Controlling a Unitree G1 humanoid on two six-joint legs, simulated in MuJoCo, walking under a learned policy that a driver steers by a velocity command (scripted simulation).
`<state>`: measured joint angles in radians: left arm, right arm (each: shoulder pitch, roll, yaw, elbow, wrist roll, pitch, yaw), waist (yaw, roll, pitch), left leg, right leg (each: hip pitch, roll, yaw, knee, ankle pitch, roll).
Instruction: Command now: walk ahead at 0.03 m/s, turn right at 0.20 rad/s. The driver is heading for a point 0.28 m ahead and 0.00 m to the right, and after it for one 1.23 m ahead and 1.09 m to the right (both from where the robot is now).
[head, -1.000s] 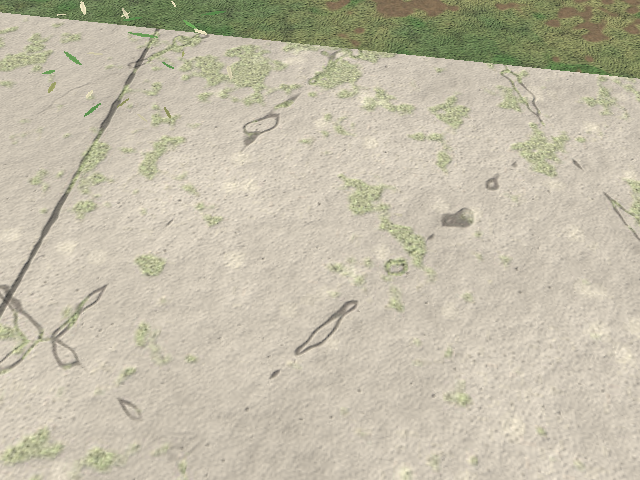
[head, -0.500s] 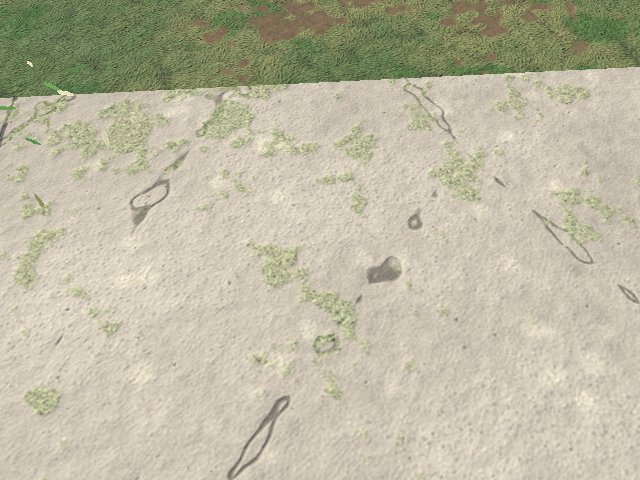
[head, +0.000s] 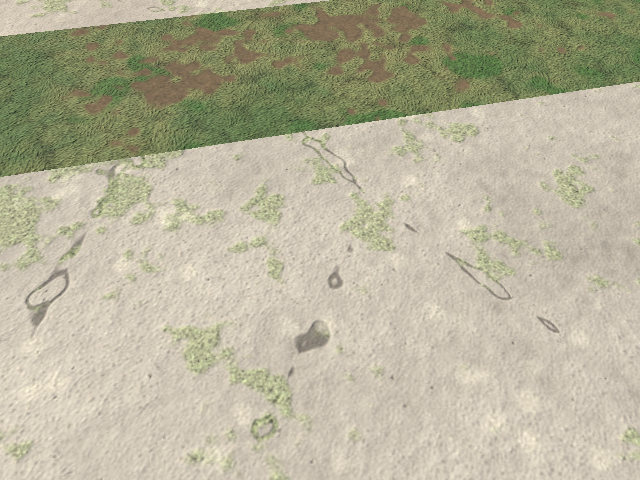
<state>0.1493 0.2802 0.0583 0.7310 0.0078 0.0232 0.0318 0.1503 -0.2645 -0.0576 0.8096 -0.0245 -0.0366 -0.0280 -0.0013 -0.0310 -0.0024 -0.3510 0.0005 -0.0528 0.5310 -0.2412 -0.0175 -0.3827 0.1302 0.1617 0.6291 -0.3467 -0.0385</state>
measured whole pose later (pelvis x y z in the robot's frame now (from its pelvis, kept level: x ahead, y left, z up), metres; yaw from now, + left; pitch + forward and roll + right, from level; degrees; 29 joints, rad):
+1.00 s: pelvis +0.09 +0.02 +0.01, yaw -4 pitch +0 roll -1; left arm 0.28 0.27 0.07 0.93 -0.05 -0.05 0.02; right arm 0.33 -0.24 -0.06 1.01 0.00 -0.11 0.00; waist -0.02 -0.03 0.00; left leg -0.14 0.01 0.08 0.45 -0.31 0.04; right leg -0.39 0.03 0.11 1.03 -0.37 -0.06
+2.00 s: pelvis +0.61 -0.13 +0.00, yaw -38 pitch +1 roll +1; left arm 0.32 0.30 0.07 0.75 -0.03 -0.03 0.01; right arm 0.16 -0.25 -0.05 0.70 -0.01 -0.11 0.00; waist 0.02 -0.03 0.02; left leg -0.34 -0.02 0.04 0.48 -0.17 0.02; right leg -0.46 0.02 0.08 1.22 -0.39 -0.02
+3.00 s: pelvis +0.96 -0.58 +0.00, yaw -66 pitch +1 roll +1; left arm 0.32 0.29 0.05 0.75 -0.02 -0.05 0.00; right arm 0.21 -0.27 -0.05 0.71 0.00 -0.10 0.03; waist 0.01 -0.02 0.02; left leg -0.34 -0.04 0.04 0.49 -0.18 0.05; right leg -0.41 0.02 0.07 1.17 -0.39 -0.03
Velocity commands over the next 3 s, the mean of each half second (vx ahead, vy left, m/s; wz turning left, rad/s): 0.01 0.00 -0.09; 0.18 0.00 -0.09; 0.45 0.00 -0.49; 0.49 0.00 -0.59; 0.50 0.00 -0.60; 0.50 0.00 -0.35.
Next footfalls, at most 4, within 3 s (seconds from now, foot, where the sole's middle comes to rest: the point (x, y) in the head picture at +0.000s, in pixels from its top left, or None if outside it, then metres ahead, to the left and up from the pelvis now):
0.24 right None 0.03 -0.14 -0.77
1.38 right None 0.41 -0.15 -0.77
1.86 left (365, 359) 0.75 -0.09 -0.77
2.38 right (531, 360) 0.76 -0.48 -0.77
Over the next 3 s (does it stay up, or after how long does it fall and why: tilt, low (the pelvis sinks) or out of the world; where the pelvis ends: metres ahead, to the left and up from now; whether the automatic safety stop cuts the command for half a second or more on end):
stays up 0.96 -0.58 0.00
